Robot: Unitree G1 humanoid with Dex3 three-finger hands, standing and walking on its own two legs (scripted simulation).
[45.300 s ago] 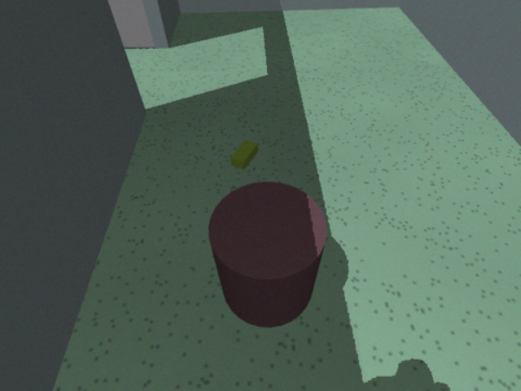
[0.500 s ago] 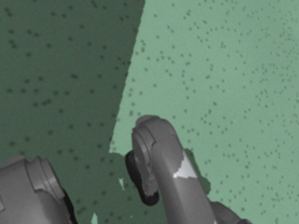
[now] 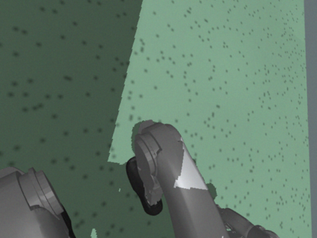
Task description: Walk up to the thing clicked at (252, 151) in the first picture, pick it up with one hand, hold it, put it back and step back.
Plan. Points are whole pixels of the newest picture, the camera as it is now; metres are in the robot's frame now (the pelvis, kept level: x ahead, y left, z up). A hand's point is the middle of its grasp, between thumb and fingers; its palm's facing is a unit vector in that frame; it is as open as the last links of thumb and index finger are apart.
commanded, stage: close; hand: left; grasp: from above
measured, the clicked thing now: out of the picture +0.42 +0.36 -0.28
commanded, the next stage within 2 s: settle in 1.52 s
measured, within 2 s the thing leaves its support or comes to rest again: leaves its support in 1.98 s
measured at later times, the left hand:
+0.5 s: hand out of the picture +0.41 +0.36 -0.25, palm faces -0.30 -0.31 -0.90, open 12.6 cm
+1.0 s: hand out of the picture +0.40 +0.36 -0.25, palm faces -0.32 -0.30 -0.90, open 11.1 cm
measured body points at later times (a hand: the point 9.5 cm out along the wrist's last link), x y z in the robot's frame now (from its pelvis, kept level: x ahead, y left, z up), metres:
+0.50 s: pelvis +0.00 +0.00 +0.00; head +0.27 +0.13 +0.33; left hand +0.42 +0.37 -0.20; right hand +0.05 -0.25 -0.05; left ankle +0.07 +0.14 -0.27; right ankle +0.12 -0.13 -0.27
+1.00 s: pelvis +0.00 +0.00 +0.01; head +0.27 +0.13 +0.33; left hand +0.42 +0.37 -0.20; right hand +0.04 -0.25 -0.04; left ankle +0.07 +0.14 -0.27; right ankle +0.12 -0.13 -0.27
